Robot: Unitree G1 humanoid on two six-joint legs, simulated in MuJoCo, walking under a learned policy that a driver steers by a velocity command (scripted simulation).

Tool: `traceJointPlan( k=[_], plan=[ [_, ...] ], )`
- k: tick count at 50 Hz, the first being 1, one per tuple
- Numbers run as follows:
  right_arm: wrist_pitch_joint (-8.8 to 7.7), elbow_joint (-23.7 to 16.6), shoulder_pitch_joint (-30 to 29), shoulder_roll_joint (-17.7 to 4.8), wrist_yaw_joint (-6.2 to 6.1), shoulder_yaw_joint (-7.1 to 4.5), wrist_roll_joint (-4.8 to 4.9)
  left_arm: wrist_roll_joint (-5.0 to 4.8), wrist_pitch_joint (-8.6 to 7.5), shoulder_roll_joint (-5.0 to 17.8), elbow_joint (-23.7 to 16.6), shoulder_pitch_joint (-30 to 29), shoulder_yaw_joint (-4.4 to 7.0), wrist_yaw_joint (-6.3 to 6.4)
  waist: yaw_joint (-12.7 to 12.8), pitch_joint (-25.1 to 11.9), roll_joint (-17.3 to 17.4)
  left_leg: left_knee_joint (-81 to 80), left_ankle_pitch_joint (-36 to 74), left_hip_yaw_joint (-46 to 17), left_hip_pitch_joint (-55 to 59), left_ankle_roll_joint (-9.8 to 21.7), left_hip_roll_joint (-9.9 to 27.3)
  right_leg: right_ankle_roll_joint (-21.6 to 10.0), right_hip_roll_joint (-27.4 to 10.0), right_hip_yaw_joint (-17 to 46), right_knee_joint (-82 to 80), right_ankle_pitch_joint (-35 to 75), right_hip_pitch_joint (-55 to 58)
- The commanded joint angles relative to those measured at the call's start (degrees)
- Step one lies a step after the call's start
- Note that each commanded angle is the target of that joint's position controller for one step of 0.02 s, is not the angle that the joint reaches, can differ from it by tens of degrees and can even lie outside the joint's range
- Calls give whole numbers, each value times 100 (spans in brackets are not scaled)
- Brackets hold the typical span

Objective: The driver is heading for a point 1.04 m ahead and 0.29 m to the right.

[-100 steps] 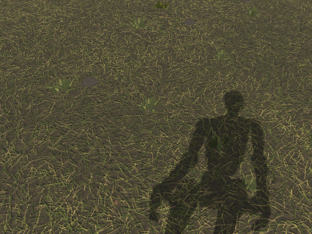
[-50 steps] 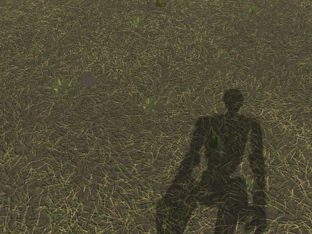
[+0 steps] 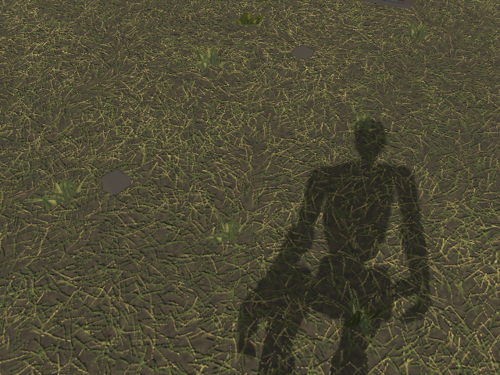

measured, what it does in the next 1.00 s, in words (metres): walks ahead, turning right: right foot, then left foot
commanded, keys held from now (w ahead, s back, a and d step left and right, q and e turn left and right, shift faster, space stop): w+e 0.82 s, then w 0.18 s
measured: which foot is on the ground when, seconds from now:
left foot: down 0.00-0.44, up 0.46-0.94, down 0.96-1.00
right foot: up 0.00-0.40, down 0.42-0.98, up 1.00-1.00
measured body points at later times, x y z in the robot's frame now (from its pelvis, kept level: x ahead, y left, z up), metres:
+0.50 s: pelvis +0.28 -0.05 -0.01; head +0.32 -0.06 +0.44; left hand +0.46 +0.16 -0.14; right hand +0.21 -0.28 -0.16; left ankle +0.12 +0.07 -0.63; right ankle +0.34 -0.10 -0.73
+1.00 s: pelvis +0.58 -0.10 -0.01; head +0.61 -0.11 +0.44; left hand +0.66 +0.17 -0.14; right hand +0.67 -0.40 -0.10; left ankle +0.71 -0.06 -0.73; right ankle +0.36 -0.10 -0.69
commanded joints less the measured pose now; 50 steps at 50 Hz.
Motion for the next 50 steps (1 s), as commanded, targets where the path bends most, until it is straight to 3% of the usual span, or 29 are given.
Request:
traceJointPlan(
  k=[1,4,7,10,15,18,20,21,22,23,24,25,26,27,29,32,37,42,44,45,46,47,48,49,50],
  plan=[
    [-204,58,586,-138,-49,43,0,91,112,149,-168,536,64,-79,173,-10,98,-1984,188,-2029,391,622,1799,73,-474,289,-221,213,-796],
    [-294,163,919,-382,-70,19,0,67,247,231,-355,47,102,-134,176,146,249,-2184,613,-1353,465,470,1677,147,-535,207,-641,662,-1313],
    [-297,204,1236,-366,-78,56,-2,20,268,305,-643,-767,115,-180,-11,298,309,-2249,1217,-839,795,180,1532,190,-513,133,-1345,1368,-1907],
    [-316,226,1435,-323,-106,106,19,-17,229,196,-842,-1352,59,-206,-144,282,377,-2132,2048,-349,1076,-39,1431,204,-384,-170,-2329,1950,-1835],
    [-287,386,1909,-414,-225,129,-9,7,205,170,-1151,-2111,8,-227,-367,317,437,-1748,3372,69,2100,-103,1681,17,-129,-721,-3446,1844,-1754],
    [-233,376,1781,-624,-335,88,-20,46,199,323,-1084,-1670,99,-182,-62,-52,650,-728,5716,315,2598,-174,1849,-296,316,-1014,-3601,1025,-1079],
    [-149,291,1602,-795,-352,29,-51,64,172,561,-774,-632,239,-144,396,-614,781,815,6072,393,2509,-151,1934,-591,597,-999,-3845,606,-13],
    [-127,194,1435,-846,-312,9,-19,129,140,754,-559,100,350,-123,796,-938,674,2069,5119,487,1868,-189,1853,-807,527,-701,-4382,754,1067],
    [-155,-57,1331,-660,-248,42,-2,185,149,1267,-499,669,518,-65,1001,-1447,11,3956,2385,541,530,-289,1525,-1211,-735,892,-4469,459,2340],
    [-199,-451,1403,-317,-127,62,116,113,229,1639,-628,383,612,-83,520,-1776,-1181,5866,-2092,-120,-1908,-549,127,-2228,-2095,4217,-5219,812,3656],
    [-265,-580,783,-641,-94,21,13,-35,277,1485,-596,246,583,-81,554,-1288,-106,5781,-1518,-1030,-2603,-443,593,-2022,-1880,3694,-5472,688,3329],
    [-342,-735,475,-635,-61,29,67,-50,271,1240,-634,-74,517,-60,400,-726,50,5353,-983,-1022,-2652,-438,812,-1766,-1748,3029,-5630,943,2657],
    [-356,-690,519,-609,-72,20,63,-33,246,951,-641,-293,444,-57,111,-307,501,4804,-746,-986,-2339,-483,989,-1477,-1487,2511,-5768,1646,1941],
    [-265,-716,508,-561,-78,18,-41,-60,201,830,-665,-412,395,-20,-71,-194,538,4427,-713,-1002,-2010,-581,1098,-1292,-1194,2086,-5799,2155,1481],
    [-32,-746,646,-430,-31,36,-180,-111,86,825,-667,-367,355,11,-245,-268,297,3971,-705,-932,-1614,-766,1134,-1161,-865,1632,-5848,2785,1111],
    [124,-1018,141,-425,19,42,-187,-134,17,1100,-631,-27,402,11,-185,-202,43,3323,-254,-728,-1831,-965,1119,-1025,-594,1370,-5898,3256,959],
    [154,-1534,-1101,-501,69,77,-136,-112,84,1112,-641,627,392,10,276,-150,-259,2088,725,-668,-2342,-1019,961,-647,-457,1518,-5770,3436,1504],
    [75,-1927,-1909,-540,108,170,-79,-37,110,1205,-708,945,397,79,524,-101,-354,1030,862,-685,-2383,-870,698,-692,-626,1830,-5487,3616,2234],
    [16,-1961,-1781,-611,109,174,-63,-20,81,1224,-741,853,391,127,404,-106,-409,536,857,-709,-1812,-693,640,-558,-741,1856,-5380,3844,2273],
    [-12,-1874,-1433,-681,90,148,-60,-19,55,1262,-778,685,388,136,211,-176,-433,309,730,-687,-1182,-572,549,-431,-749,1785,-5222,4245,2130],
    [-42,-1710,-918,-819,47,87,-59,-12,20,1328,-792,583,396,126,1,-390,-449,239,501,-630,-467,-453,384,-325,-716,1720,-4792,5009,2083],
    [-92,-1458,-108,-937,-13,22,-47,-8,-7,1376,-786,490,398,89,-386,-781,-288,-93,590,-547,439,-325,289,-221,-498,1510,-3885,5326,2031],
    [-155,-1300,712,-1149,-95,-48,-131,-32,-42,1250,-844,491,362,47,-726,-1331,-80,-94,402,-1083,1717,-133,883,-148,-234,1364,-2673,4250,1329],
    [-151,-1293,1296,-1771,-134,-190,-284,-217,-37,633,-936,1284,236,24,-497,-2307,1179,-62,190,-3469,3393,536,2609,84,491,845,-655,1076,-130],
    [-39,-1172,1205,-1645,-56,-225,-159,-173,1,906,-826,1544,266,43,-367,-2408,1510,-973,-407,-5265,3358,928,3020,107,815,689,248,-1217,-1060]
  ],
)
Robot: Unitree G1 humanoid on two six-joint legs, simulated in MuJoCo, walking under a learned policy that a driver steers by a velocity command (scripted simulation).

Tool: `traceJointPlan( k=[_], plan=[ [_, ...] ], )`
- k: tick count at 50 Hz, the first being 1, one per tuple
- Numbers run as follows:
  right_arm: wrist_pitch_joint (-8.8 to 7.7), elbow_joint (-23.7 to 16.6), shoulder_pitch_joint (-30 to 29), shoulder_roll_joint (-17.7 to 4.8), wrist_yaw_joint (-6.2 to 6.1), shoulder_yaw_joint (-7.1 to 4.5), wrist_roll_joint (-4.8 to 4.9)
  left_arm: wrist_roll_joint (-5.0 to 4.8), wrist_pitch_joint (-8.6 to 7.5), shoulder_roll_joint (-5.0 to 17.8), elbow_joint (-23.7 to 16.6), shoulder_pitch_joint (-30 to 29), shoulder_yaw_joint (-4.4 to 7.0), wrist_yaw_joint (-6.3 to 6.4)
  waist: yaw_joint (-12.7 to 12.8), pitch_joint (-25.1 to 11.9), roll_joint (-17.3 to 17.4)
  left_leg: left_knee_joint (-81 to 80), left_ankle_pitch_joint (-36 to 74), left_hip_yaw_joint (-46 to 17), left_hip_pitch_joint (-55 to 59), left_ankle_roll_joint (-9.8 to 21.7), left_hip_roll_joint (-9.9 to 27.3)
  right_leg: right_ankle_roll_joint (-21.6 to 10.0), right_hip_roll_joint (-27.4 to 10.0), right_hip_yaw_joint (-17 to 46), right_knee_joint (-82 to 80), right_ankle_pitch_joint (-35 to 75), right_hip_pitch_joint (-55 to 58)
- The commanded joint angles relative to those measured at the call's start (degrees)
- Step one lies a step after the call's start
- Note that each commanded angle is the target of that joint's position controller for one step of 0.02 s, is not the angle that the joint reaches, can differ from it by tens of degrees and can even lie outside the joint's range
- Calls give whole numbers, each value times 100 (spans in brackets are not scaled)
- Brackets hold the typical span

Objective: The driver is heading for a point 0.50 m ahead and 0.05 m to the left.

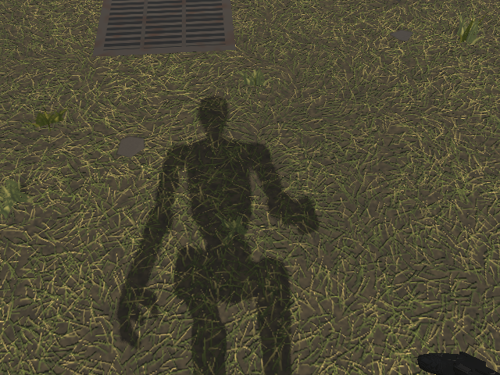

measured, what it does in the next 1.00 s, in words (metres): walks ahead: right foot, then left foot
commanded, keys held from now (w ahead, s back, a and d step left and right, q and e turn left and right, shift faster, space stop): w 0.48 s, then w+q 0.04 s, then no key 0.48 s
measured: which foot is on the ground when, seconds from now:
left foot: down 0.00-0.52, up 0.54-0.92, down 0.94-1.00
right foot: up 0.00-0.48, down 0.50-1.00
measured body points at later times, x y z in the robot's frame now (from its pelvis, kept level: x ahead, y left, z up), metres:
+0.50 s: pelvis +0.26 -0.02 +0.01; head +0.29 -0.02 +0.46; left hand +0.48 +0.19 -0.08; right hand +0.18 -0.26 -0.13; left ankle +0.11 +0.10 -0.72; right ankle +0.36 -0.10 -0.72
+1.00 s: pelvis +0.41 -0.02 +0.02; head +0.42 -0.01 +0.47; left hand +0.42 +0.21 -0.14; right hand +0.49 -0.25 -0.12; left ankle +0.46 +0.07 -0.72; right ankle +0.37 -0.11 -0.72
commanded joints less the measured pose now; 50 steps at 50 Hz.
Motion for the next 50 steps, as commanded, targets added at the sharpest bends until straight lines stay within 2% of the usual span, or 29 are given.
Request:
traceJointPlan(
  k=[1,2,3,5,8,12,15,19,22,23,24,25,26,27,28,29,30,31,33,36,38,41,44,46,47,48,49,50],
  plan=[
    [79,167,1612,-1036,-22,-395,88,85,-40,553,-326,443,58,-3,-565,-1143,605,-1689,-1483,-4075,3339,1226,2395,61,-357,-189,3272,154,-3041],
    [62,116,1206,-654,4,-296,112,143,-42,512,-447,-122,34,-56,-560,-564,116,-1825,-1307,-3219,2574,1075,2083,61,-561,-224,2944,595,-3021],
    [34,188,1149,-539,6,-252,80,139,-29,420,-528,-348,20,-100,-483,-280,178,-1963,-686,-2591,2149,927,1802,62,-705,-271,2657,745,-2932],
    [-46,389,1318,-497,3,-219,117,219,77,313,-534,-312,-9,-173,-312,-218,505,-2128,126,-1856,1731,771,1460,125,-841,-383,2266,831,-2595],
    [-173,597,1676,-584,45,-241,196,247,144,218,-594,-495,-45,-231,-258,-233,544,-2313,814,-1419,1819,860,1381,213,-943,-603,1954,1081,-2851],
    [-140,791,2074,-580,45,-234,211,228,135,119,-947,-1587,-140,-288,-458,40,472,-2604,972,-974,1999,847,1210,396,-1221,-949,933,1884,-3450],
    [-131,919,2365,-643,43,-240,223,188,105,-21,-1139,-2240,-235,-308,-630,83,496,-2544,1421,-672,2082,738,1101,447,-1166,-1182,-52,2378,-3203],
    [-95,1070,2678,-733,9,-248,184,149,74,46,-1299,-2758,-256,-276,-771,110,518,-2280,1902,-643,2557,703,1287,350,-1012,-1319,-784,2343,-2946],
    [-42,1144,2637,-813,-42,-265,155,166,27,150,-1311,-2665,-213,-226,-627,72,550,-1813,2713,-660,2918,627,1468,133,-848,-1352,-1175,1805,-2516],
    [-23,1160,2584,-848,-56,-272,158,186,-1,206,-1192,-2301,-173,-193,-450,-106,544,-1346,3380,-587,2969,559,1428,38,-693,-1400,-1387,1661,-2005],
    [9,1177,2533,-833,-58,-261,185,228,-54,284,-924,-1549,-113,-147,-113,-499,376,-449,3725,-377,2831,455,1229,-98,-539,-1475,-1802,1829,-1037],
    [8,1087,2520,-683,-57,-204,232,342,-124,583,-675,-612,-7,-78,222,-1098,115,771,2752,-257,1922,336,993,-326,-1135,-833,-1832,1738,447],
    [-4,822,2874,-79,-17,-46,415,462,-129,1220,-633,86,160,-13,256,-1958,-1056,2865,-163,203,-55,53,237,-926,-2938,1539,-2052,1251,2274],
    [41,928,2874,-543,-79,-190,306,216,-38,1130,-589,-14,173,-37,188,-1944,-926,3743,-2285,-235,-703,67,-129,-1191,-3343,2650,-2614,1891,1898],
    [79,893,2511,-660,-97,-254,230,99,-26,793,-639,-572,73,-55,-84,-1042,-414,3920,-1932,-536,-816,86,174,-1081,-3031,1669,-2591,2638,1067],
    [68,881,2349,-470,-77,-211,218,78,-75,432,-672,-954,-26,-78,-252,-589,-282,3692,-1639,-548,-659,51,325,-962,-2770,908,-2697,3711,361],
    [116,924,2321,-363,-73,-207,197,76,-120,206,-650,-1143,-95,-83,-425,-376,-287,3378,-1523,-523,-401,9,450,-746,-2468,287,-2779,4466,-82],
    [198,965,2398,-324,-59,-210,117,45,-148,76,-594,-1241,-141,-64,-589,-284,-376,3137,-1470,-487,-118,-71,498,-608,-2251,-140,-2838,4950,-447],
    [319,1049,2531,-217,-21,-217,73,63,-217,130,-493,-1141,-150,-53,-718,-453,-392,3011,-1215,-374,261,-165,349,-594,-2110,-551,-2837,5912,-654],
    [408,1041,2325,-137,-9,-208,72,52,-236,262,-335,-1052,-149,-29,-810,-470,-418,2422,-745,-261,239,-255,330,-604,-1965,-961,-2849,6241,-697],
    [428,981,1950,-71,-27,-156,76,56,-191,218,-239,-1024,-188,-11,-745,-391,-517,1681,-424,-131,357,-276,369,-514,-1803,-1198,-2815,6127,-767],
    [439,947,1531,-58,-92,-95,118,77,-131,243,-30,-705,-206,10,-533,-459,-568,929,-178,13,633,-245,317,-512,-1833,-1194,-2680,6054,-570],
    [401,1007,1434,-111,-169,-76,138,90,-50,240,125,-590,-217,40,-462,-417,-526,349,-364,16,893,-138,277,-532,-1972,-976,-2425,5606,-413],
    [333,1130,1606,-60,-207,-50,121,41,12,189,181,-719,-239,80,-615,-341,-336,-680,152,1,1488,-39,283,-351,-1903,-873,-2119,4701,-547],
    [267,1202,1744,-262,-238,-77,95,58,20,133,216,-592,-254,97,-610,-428,-18,-1100,1216,-378,2052,-2,618,-113,-1709,-858,-1929,3763,-747],
    [209,1246,1942,-667,-263,-150,67,107,25,50,220,-260,-263,113,-408,-612,432,-876,2887,-960,2602,107,1314,68,-1378,-1009,-1658,2237,-1050],
    [249,1272,1716,-637,-259,-123,178,5,107,-376,474,386,-348,123,-168,-709,1025,-838,3481,-1359,2416,713,1773,187,-951,-1216,-1682,683,-990],
    [284,1260,1589,-365,-227,-62,204,34,202,-204,603,291,-326,176,-292,-529,886,-1031,2853,-1531,2030,800,1758,237,-900,-1183,-1827,475,-763]
  ],
)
